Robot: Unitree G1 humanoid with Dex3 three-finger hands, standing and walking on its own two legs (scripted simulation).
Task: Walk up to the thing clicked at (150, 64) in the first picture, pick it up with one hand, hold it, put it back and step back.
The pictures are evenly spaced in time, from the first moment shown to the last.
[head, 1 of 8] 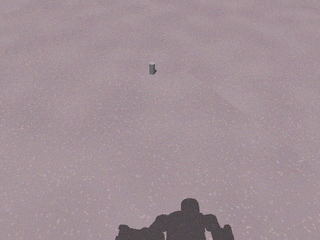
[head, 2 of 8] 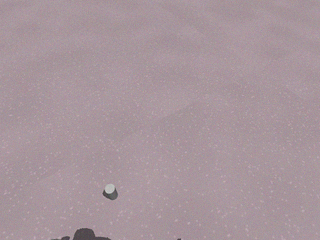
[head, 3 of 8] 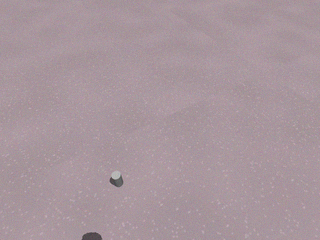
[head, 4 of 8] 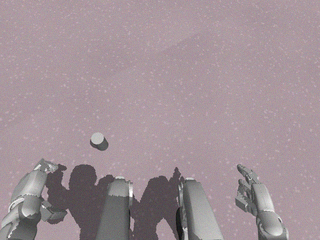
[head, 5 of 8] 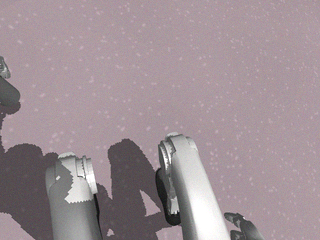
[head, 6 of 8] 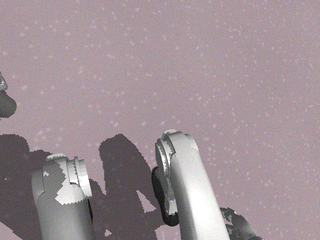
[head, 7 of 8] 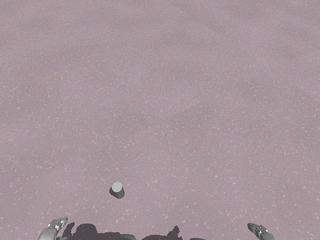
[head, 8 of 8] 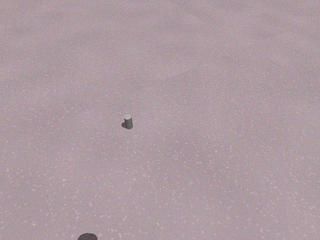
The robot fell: no
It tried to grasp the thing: yes
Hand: left
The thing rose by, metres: 0.66
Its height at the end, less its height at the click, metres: +0.00
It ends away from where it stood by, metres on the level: 0.01
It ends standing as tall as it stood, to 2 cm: yes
